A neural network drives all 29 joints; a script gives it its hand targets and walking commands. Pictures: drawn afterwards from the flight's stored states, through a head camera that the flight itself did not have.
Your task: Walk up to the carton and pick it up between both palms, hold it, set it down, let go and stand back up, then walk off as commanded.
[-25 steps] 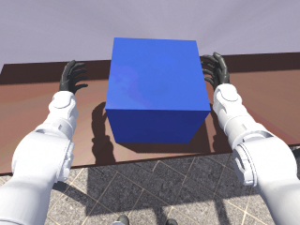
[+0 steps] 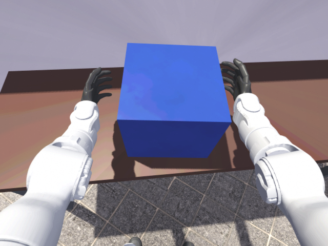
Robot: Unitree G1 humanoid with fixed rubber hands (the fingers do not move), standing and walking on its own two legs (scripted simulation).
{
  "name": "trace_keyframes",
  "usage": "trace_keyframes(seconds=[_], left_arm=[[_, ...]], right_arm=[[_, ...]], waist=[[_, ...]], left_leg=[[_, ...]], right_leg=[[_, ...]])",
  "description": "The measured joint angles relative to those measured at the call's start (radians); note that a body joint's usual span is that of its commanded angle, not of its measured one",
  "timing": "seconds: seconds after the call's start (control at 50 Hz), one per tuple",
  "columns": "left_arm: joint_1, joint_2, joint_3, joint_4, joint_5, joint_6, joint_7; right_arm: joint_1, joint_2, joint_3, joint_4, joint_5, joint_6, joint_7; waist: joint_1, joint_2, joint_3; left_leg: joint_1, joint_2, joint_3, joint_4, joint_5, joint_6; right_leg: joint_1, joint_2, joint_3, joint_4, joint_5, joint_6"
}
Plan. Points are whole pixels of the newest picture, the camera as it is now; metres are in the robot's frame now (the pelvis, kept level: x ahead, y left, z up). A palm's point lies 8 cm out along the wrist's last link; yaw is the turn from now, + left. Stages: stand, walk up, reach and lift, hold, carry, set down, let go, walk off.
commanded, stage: reach and lift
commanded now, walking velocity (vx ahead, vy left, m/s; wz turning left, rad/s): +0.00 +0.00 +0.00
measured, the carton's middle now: (169, 104) +0.48 +0.00 -0.01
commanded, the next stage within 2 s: none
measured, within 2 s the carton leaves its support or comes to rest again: leaves its support in 2.00 s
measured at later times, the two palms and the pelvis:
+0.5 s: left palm (104, 97) +0.46 +0.17 +0.04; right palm (239, 92) +0.46 -0.17 +0.07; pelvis +0.01 +0.00 +0.00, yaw +0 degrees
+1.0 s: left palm (105, 98) +0.46 +0.17 +0.04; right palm (238, 96) +0.46 -0.17 +0.07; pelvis +0.01 +0.00 +0.00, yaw +0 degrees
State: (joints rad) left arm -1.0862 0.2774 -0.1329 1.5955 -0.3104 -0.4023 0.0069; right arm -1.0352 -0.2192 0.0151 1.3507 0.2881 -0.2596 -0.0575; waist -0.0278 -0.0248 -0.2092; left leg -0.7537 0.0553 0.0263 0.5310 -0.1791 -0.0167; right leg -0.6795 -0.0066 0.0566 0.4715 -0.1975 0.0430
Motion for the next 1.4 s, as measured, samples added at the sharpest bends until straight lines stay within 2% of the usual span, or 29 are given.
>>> trace_keyframes(seconds=[0.2, 0.44, 0.62, 0.76, 0.9, 1.02, 1.16, 1.4], left_arm=[[0.0, -0.024, 0.03, -0.004, 0.03, -0.009, 0.012], [0.0, -0.054, 0.109, -0.014, 0.108, -0.017, 0.029], [0.0, -0.054, 0.15, -0.014, 0.153, -0.019, 0.034], [0.0, -0.054, 0.205, -0.014, 0.206, -0.019, 0.034], [0.001, -0.054, 0.359, -0.01, 0.324, -0.021, 0.033], [0.003, -0.054, 0.444, -0.01, 0.383, -0.029, 0.032], [0.008, -0.052, 0.467, -0.01, 0.397, -0.031, 0.03], [0.015, -0.051, 0.468, -0.01, 0.397, -0.037, 0.029]], right_arm=[[0.0, 0.006, 0.0, 0.0, 0.0, 0.007, -0.009], [0.0, 0.029, 0.0, 0.0, -0.001, -0.004, -0.029], [0.0, 0.035, -0.019, 0.0, -0.035, -0.008, -0.038], [0.0, 0.046, -0.088, 0.0, -0.108, -0.011, -0.035], [0.01, 0.089, -0.29, -0.001, -0.311, -0.048, -0.031], [0.022, 0.116, -0.388, -0.012, -0.399, -0.09, -0.034], [0.04, 0.136, -0.422, -0.043, -0.438, -0.098, -0.034], [0.056, 0.149, -0.423, -0.057, -0.442, -0.109, -0.048]], waist=[[-0.001, 0.0, 0.0], [-0.018, 0.0, 0.0], [-0.018, 0.0, 0.0], [-0.019, 0.0, 0.0], [-0.026, 0.0, 0.0], [-0.026, 0.0, 0.03], [-0.022, 0.0, 0.041], [-0.023, 0.0, 0.042]], left_leg=[[0.0, 0.0, 0.0, 0.0, -0.002, 0.001], [0.0, 0.0, 0.0, 0.0, -0.006, 0.001], [0.0, 0.0, 0.0, 0.0, -0.007, 0.001], [0.0, 0.0, 0.0, 0.0, -0.007, 0.001], [0.003, 0.001, 0.0, -0.003, -0.006, 0.001], [0.033, 0.0, 0.0, -0.016, -0.003, 0.001], [0.055, 0.0, 0.0, -0.033, 0.002, -0.002], [0.063, 0.0, 0.0, -0.037, 0.003, -0.004]], right_leg=[[0.0, 0.0, 0.0, 0.0, -0.002, 0.0], [0.0, 0.0, -0.001, 0.0, -0.006, 0.0], [0.0, 0.0, -0.001, 0.0, -0.007, 0.0], [0.0, 0.0, -0.001, 0.0, -0.007, 0.0], [0.001, 0.0, -0.002, 0.0, -0.006, 0.0], [0.026, -0.001, -0.004, 0.0, -0.008, 0.0], [0.04, -0.001, -0.005, 0.0, -0.012, 0.0], [0.045, -0.002, -0.006, 0.0, -0.014, 0.0]])
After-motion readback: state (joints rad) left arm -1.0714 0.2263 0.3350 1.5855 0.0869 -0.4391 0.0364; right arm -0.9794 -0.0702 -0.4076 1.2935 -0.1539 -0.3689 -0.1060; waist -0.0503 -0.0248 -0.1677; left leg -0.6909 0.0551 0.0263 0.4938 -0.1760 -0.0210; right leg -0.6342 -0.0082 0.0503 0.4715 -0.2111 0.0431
